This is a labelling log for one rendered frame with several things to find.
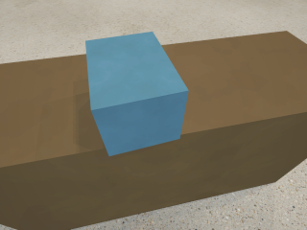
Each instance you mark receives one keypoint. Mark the pedestal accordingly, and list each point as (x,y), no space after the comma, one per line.
(244,126)

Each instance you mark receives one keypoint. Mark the carton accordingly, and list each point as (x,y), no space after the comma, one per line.
(137,98)

